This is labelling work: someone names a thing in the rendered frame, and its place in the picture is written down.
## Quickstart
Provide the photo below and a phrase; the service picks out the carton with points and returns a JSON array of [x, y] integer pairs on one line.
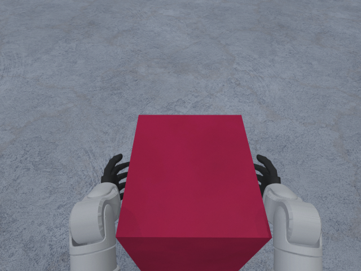
[[192, 201]]

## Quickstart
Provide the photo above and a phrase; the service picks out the right robot hand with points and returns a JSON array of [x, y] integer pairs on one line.
[[269, 173]]

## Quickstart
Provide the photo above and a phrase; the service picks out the right robot forearm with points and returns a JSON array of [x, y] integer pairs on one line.
[[297, 230]]

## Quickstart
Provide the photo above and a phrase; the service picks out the left robot forearm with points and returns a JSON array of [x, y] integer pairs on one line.
[[92, 235]]

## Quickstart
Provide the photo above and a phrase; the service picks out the left robot hand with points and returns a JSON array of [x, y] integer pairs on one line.
[[110, 173]]

